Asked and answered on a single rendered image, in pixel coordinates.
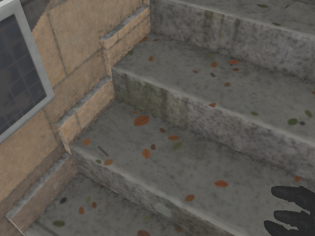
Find right robot hand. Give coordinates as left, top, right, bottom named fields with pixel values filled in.
left=264, top=186, right=315, bottom=236

